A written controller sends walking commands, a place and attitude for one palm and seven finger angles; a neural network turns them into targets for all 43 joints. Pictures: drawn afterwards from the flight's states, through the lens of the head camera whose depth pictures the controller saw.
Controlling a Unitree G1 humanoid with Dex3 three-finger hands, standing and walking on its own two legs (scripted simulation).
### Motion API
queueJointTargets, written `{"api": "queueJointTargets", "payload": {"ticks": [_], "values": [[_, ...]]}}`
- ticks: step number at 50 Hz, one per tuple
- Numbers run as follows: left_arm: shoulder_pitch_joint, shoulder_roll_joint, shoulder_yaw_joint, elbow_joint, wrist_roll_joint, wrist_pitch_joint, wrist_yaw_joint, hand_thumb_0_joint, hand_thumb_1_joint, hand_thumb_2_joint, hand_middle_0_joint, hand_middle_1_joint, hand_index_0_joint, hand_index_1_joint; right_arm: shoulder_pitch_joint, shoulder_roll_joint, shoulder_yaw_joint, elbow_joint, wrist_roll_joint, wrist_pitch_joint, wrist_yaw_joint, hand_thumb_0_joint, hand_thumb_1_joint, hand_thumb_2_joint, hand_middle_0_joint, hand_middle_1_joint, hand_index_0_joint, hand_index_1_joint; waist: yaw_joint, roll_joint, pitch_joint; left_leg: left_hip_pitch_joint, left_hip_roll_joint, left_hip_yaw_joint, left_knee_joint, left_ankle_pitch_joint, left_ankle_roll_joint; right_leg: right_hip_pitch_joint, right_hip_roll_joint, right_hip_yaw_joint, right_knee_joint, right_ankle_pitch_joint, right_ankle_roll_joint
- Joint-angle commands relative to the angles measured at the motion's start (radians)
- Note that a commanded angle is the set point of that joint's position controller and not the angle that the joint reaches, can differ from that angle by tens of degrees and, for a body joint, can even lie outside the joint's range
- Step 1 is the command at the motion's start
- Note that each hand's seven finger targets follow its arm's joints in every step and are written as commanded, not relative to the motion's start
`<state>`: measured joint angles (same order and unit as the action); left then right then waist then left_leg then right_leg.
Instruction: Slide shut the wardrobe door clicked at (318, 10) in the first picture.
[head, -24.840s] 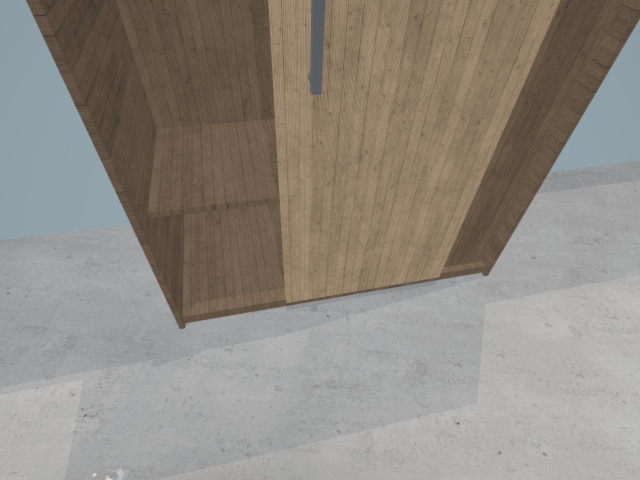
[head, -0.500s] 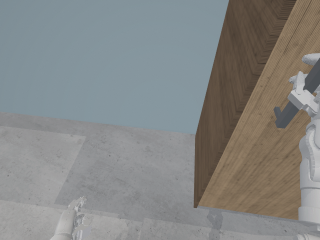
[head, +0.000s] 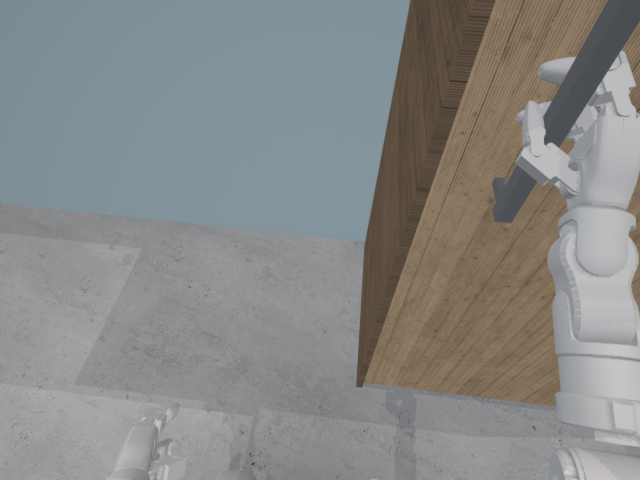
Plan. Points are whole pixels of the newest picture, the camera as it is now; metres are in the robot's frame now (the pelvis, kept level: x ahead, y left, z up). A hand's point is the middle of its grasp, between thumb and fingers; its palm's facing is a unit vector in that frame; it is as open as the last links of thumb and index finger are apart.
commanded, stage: stop walking and hold the door there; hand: right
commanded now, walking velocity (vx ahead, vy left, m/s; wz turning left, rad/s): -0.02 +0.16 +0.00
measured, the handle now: (562, 90) +0.43 -0.18 +0.28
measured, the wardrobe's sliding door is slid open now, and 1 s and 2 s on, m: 0.00 0.00 0.00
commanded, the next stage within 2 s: loosen the grip on the handle in 0.90 s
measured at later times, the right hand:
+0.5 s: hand (533, 147) +0.39 -0.16 +0.24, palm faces +0.15 +0.98 -0.14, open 6.2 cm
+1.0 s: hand (533, 147) +0.39 -0.16 +0.24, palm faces +0.17 +0.98 -0.15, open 6.2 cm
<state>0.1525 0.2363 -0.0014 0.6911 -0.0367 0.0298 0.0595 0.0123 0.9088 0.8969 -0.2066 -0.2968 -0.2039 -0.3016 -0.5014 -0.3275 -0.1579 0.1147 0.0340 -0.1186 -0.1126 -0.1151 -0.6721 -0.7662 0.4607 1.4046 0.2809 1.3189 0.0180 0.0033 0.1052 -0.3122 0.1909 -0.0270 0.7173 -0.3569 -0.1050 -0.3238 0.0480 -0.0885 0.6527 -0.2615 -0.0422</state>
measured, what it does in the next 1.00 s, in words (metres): steps on the spot: left foot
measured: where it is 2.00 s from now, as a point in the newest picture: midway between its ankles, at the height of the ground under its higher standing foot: outside the picture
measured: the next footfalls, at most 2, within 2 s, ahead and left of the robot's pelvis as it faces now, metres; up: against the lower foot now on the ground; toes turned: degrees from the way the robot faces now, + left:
left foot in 0.26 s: +0.09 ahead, +0.07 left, +0.00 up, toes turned +6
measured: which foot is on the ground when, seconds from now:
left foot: up 0.00-0.24, down 0.26-1.00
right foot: down 0.00-1.00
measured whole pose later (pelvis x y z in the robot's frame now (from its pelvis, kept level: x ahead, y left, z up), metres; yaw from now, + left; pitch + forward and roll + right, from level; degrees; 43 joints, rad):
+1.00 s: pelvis +0.04 -0.01 +0.03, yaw +4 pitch -1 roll +1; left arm 0.17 0.22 -0.05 0.65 -0.03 0.04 0.09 0.01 0.91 0.90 -0.21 -0.30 -0.20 -0.30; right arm -0.24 -0.29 -0.14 0.02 0.09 -0.10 -0.12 -0.02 -0.68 -0.82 0.39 1.39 0.28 1.36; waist 0.01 -0.05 -0.02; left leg -0.18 -0.07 0.07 0.36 -0.17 0.06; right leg -0.15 0.02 -0.14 0.41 -0.25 -0.07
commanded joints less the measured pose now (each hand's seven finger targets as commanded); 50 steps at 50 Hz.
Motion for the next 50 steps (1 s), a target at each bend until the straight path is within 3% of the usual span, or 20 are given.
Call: {"api": "queueJointTargets", "payload": {"ticks": [1,2,3,5,6,8,11,13,14,15,17,21,25,28,29,32,42,48,49,50], "values": [[-0.085,0.091,0.022,-0.178,0.0,-0.069,0.003,0.0,0.9,0.9,-0.2,-0.3,-0.2,-0.3,-0.345,-0.099,0.008,-0.276,0.022,-0.093,0.019,0.0,-0.9,-0.9,0.45,1.4,0.45,1.4,0.01,-0.107,-0.336,-0.212,-0.129,0.042,0.35,-0.216,0.068,0.33,-0.355,0.443,-0.334,0.241,-0.14],[-0.065,0.111,0.032,-0.156,0.003,-0.079,0.013,0.0,0.9,0.9,-0.2,-0.3,-0.2,-0.3,-0.326,-0.152,-0.047,-0.255,0.022,-0.089,0.008,0.0,-0.9,-0.9,0.45,1.4,0.45,1.4,0.012,0.001,-0.324,-0.227,-0.131,0.037,0.331,-0.154,0.065,0.373,-0.349,0.422,-0.32,0.335,-0.133],[-0.07,0.097,0.021,-0.158,0.001,-0.083,0.017,0.0,0.9,0.9,-0.2,-0.3,-0.2,-0.3,-0.305,-0.126,-0.023,-0.272,0.034,-0.087,0.007,0.0,-0.9,-0.9,0.45,1.4,0.45,1.4,0.004,0.082,-0.328,-0.22,-0.13,0.04,0.26,-0.135,0.061,0.422,-0.35,0.39,-0.291,0.475,-0.136],[-0.081,0.094,0.006,-0.152,0.014,-0.092,0.017,0.0,0.9,0.9,-0.2,-0.3,-0.2,-0.3,-0.281,-0.126,-0.015,-0.302,0.023,-0.079,0.007,0.0,-0.9,-0.9,0.45,1.4,0.45,1.4,-0.004,-0.042,-0.323,-0.141,-0.137,0.059,0.097,-0.067,0.069,0.437,-0.321,0.267,-0.282,0.629,-0.099],[-0.086,0.085,-0.003,-0.153,0.016,-0.095,0.014,0.0,0.9,0.9,-0.2,-0.3,-0.2,-0.3,-0.268,-0.113,-0.002,-0.31,0.022,-0.074,0.009,0.0,-0.9,-0.9,0.45,1.4,0.45,1.4,-0.008,-0.109,-0.321,-0.086,-0.147,0.069,0.029,-0.025,0.074,0.419,-0.306,0.211,-0.294,0.615,-0.074],[-0.096,0.074,-0.02,-0.161,0.021,-0.1,0.015,0.0,0.9,0.9,-0.2,-0.3,-0.2,-0.3,-0.246,-0.103,0.011,-0.303,0.027,-0.061,0.013,0.0,-0.9,-0.9,0.45,1.4,0.45,1.4,-0.014,-0.119,-0.307,0.015,-0.16,0.068,-0.101,0.015,0.085,0.368,-0.304,0.183,-0.317,0.556,-0.045],[-0.108,0.08,-0.024,-0.173,0.026,-0.098,0.021,0.0,0.9,0.9,-0.2,-0.3,-0.2,-0.3,-0.233,-0.148,-0.035,-0.303,0.023,-0.058,0.011,0.0,-0.9,-0.9,0.45,1.4,0.45,1.4,-0.025,-0.06,-0.318,0.182,-0.158,0.024,-0.283,0.164,0.104,0.281,-0.297,0.177,-0.296,0.455,-0.006],[-0.127,0.08,-0.025,-0.184,0.029,-0.093,0.026,0.0,0.9,0.9,-0.2,-0.3,-0.2,-0.3,-0.214,-0.12,-0.013,-0.306,0.028,-0.051,0.016,0.0,-0.9,-0.9,0.45,1.4,0.45,1.4,-0.017,-0.027,-0.325,0.251,-0.121,-0.056,-0.335,0.316,0.121,0.212,-0.244,0.177,-0.284,0.328,0.027],[-0.126,0.076,-0.02,-0.187,0.025,-0.093,0.028,0.0,0.9,0.9,-0.2,-0.3,-0.2,-0.3,-0.215,-0.13,-0.034,-0.306,0.032,-0.05,0.014,0.0,-0.9,-0.9,0.45,1.4,0.45,1.4,-0.023,0.019,-0.326,0.243,-0.106,-0.088,-0.334,0.298,0.127,0.191,-0.215,0.163,-0.296,0.218,0.035],[-0.116,0.077,-0.015,-0.188,0.025,-0.091,0.027,0.0,0.9,0.9,-0.2,-0.3,-0.2,-0.3,-0.205,-0.084,0.007,-0.3,0.037,-0.05,0.018,0.0,-0.9,-0.9,0.45,1.4,0.45,1.4,-0.024,0.079,-0.334,0.223,-0.085,-0.126,-0.363,0.261,0.135,0.202,-0.2,0.157,-0.278,0.155,0.029],[-0.107,0.08,-0.014,-0.185,0.027,-0.091,0.028,0.0,0.9,0.9,-0.2,-0.3,-0.2,-0.3,-0.197,-0.069,0.022,-0.291,0.035,-0.05,0.013,0.0,-0.9,-0.9,0.45,1.4,0.45,1.4,-0.021,0.087,-0.336,0.174,-0.066,-0.155,-0.403,0.189,0.143,0.227,-0.185,0.163,-0.283,0.105,0.017],[-0.124,0.085,-0.017,-0.189,0.025,-0.086,0.032,0.0,0.9,0.9,-0.2,-0.3,-0.2,-0.3,-0.185,-0.06,0.04,-0.308,0.031,-0.052,0.004,0.0,-0.9,-0.9,0.45,1.4,0.45,1.4,-0.026,-0.025,-0.347,0.139,-0.106,-0.089,-0.363,0.242,0.125,0.283,-0.223,0.196,-0.333,0.19,0.009],[-0.127,0.09,-0.012,-0.192,0.021,-0.072,0.037,0.0,0.9,0.9,-0.2,-0.3,-0.2,-0.3,-0.138,-0.096,0.005,-0.31,0.032,-0.048,-0.005,0.0,-0.9,-0.9,0.45,1.4,0.45,1.4,-0.03,-0.033,-0.354,0.158,-0.113,-0.068,-0.347,0.334,0.125,0.294,-0.232,0.194,-0.317,0.329,0.021],[-0.126,0.091,-0.011,-0.193,0.017,-0.059,0.036,0.0,0.9,0.9,-0.2,-0.3,-0.2,-0.3,-0.105,-0.073,0.03,-0.31,0.038,-0.045,0.0,0.0,-0.9,-0.9,0.45,1.4,0.45,1.4,-0.022,-0.017,-0.35,0.181,-0.103,-0.071,-0.352,0.391,0.129,0.282,-0.223,0.184,-0.297,0.372,0.03],[-0.129,0.093,-0.008,-0.199,0.017,-0.058,0.037,0.0,0.9,0.9,-0.2,-0.3,-0.2,-0.3,-0.092,-0.1,-0.001,-0.313,0.037,-0.044,-0.003,0.0,-0.9,-0.9,0.45,1.4,0.45,1.4,-0.025,-0.008,-0.347,0.18,-0.099,-0.085,-0.359,0.408,0.129,0.278,-0.217,0.17,-0.289,0.361,0.025],[-0.123,0.092,-0.008,-0.199,0.017,-0.054,0.035,0.0,0.9,0.9,-0.2,-0.3,-0.2,-0.3,-0.083,-0.071,0.027,-0.322,0.038,-0.047,-0.001,0.0,-0.9,-0.9,0.45,1.4,0.45,1.4,-0.022,-0.014,-0.345,0.184,-0.098,-0.086,-0.363,0.393,0.131,0.267,-0.209,0.173,-0.298,0.323,0.023],[-0.119,0.096,-0.004,-0.203,0.012,-0.041,0.035,0.0,0.9,0.9,-0.2,-0.3,-0.2,-0.3,-0.048,-0.129,-0.039,-0.319,0.043,-0.05,-0.004,0.0,-0.9,-0.9,0.45,1.4,0.45,1.4,-0.021,-0.009,-0.355,0.216,-0.079,-0.108,-0.377,0.46,0.127,0.253,-0.198,0.155,-0.273,0.316,0.009],[-0.117,0.099,-0.003,-0.197,0.011,-0.032,0.038,0.0,0.9,0.9,-0.2,-0.3,-0.2,-0.3,0.015,-0.137,-0.054,-0.275,0.047,-0.043,-0.005,0.0,-0.9,-0.9,0.45,1.4,0.45,1.4,-0.023,0.015,-0.32,0.192,-0.081,-0.112,-0.407,0.376,0.109,0.233,-0.196,0.157,-0.293,0.224,-0.004],[-0.114,0.101,-0.004,-0.199,0.009,-0.032,0.037,0.0,0.9,0.9,-0.2,-0.3,-0.2,-0.3,-0.006,-0.151,-0.065,-0.285,0.045,-0.047,-0.006,0.0,-0.9,-0.9,0.45,1.4,0.45,1.4,-0.024,0.015,-0.32,0.201,-0.079,-0.113,-0.405,0.372,0.111,0.218,-0.194,0.16,-0.293,0.224,-0.002],[-0.046,0.074,0.031,-0.199,-0.001,-0.098,-0.002,0.0,0.9,0.9,-0.2,-0.3,-0.2,-0.3,-1.028,-0.763,-0.462,-0.459,-0.118,-0.054,0.01,0.0,-0.9,-0.9,0.45,1.4,0.45,1.4,-0.028,0.315,-0.011,-0.058,-0.172,-0.047,-0.488,0.486,-0.067,0.142,-0.18,-0.021,-0.233,0.183,-0.029]]}}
